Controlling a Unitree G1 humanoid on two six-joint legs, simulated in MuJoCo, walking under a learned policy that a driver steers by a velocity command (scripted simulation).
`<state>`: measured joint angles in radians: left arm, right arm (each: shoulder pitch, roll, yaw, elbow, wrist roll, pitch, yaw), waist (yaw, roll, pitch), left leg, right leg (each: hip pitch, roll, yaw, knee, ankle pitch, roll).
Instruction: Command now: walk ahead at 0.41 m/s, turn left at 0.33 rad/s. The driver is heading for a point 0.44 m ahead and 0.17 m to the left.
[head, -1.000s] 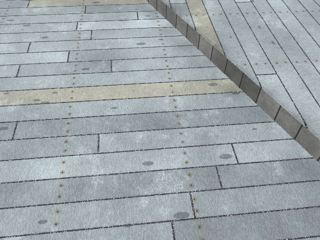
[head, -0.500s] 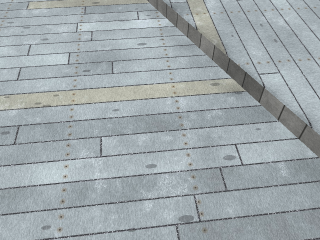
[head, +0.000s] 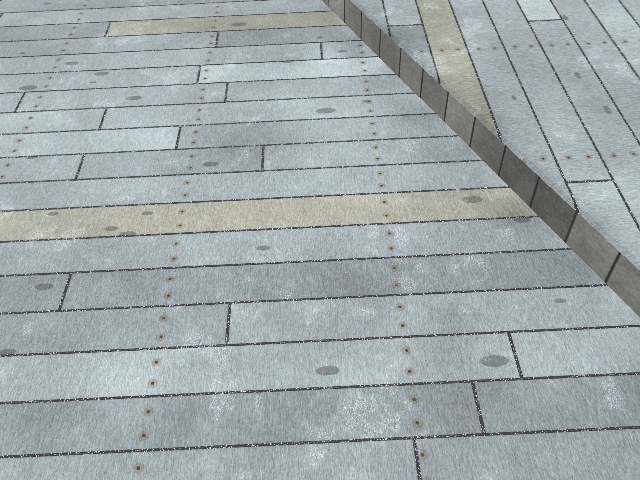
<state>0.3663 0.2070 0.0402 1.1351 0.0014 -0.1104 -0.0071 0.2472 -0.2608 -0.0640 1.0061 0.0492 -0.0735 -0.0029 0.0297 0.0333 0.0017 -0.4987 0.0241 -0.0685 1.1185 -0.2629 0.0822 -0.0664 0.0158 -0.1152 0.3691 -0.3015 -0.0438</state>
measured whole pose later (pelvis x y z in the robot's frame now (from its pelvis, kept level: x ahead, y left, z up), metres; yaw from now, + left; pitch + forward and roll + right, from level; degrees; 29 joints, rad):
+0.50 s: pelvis +0.26 +0.08 -0.01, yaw +16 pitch +0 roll +1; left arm 0.15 0.28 0.06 0.87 -0.01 -0.13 0.02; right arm 0.21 -0.25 -0.08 0.86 0.00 -0.07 0.04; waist -0.02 -0.02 0.06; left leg -0.27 -0.13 0.01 0.41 -0.14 0.12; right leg -0.54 -0.09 0.06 1.20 -0.35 0.01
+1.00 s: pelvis +0.42 +0.09 -0.01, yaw +20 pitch +1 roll -1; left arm 0.10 0.21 0.03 0.88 0.02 -0.02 0.01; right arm 0.19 -0.25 -0.05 0.91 0.00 0.03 -0.03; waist 0.00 0.01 0.04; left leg -0.32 0.02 -0.05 0.71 -0.41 -0.03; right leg -0.37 0.01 -0.03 0.46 -0.11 -0.02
